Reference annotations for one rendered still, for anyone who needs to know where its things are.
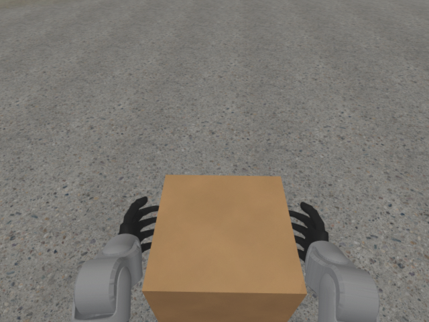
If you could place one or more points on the left robot hand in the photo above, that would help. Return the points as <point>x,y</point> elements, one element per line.
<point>133,226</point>

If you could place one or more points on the right robot hand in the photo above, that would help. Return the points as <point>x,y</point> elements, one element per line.
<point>315,230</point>

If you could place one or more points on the left robot forearm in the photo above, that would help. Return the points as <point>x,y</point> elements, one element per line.
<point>102,289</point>

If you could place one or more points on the carton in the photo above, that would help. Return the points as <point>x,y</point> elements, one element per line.
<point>223,250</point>

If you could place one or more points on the right robot forearm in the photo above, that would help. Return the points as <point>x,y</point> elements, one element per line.
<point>345,293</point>

